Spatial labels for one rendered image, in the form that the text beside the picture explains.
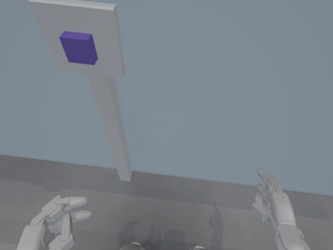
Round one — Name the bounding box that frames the robot right forearm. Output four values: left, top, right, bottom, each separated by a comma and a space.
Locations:
274, 224, 310, 250

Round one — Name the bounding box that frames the panel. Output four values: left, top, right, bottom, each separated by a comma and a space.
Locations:
28, 0, 132, 182

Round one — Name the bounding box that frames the robot right hand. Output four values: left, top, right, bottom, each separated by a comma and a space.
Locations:
252, 168, 296, 229

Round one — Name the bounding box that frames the button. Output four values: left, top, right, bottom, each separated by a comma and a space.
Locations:
59, 31, 98, 65

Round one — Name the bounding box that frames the robot left hand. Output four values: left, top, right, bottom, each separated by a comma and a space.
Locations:
17, 195, 92, 250

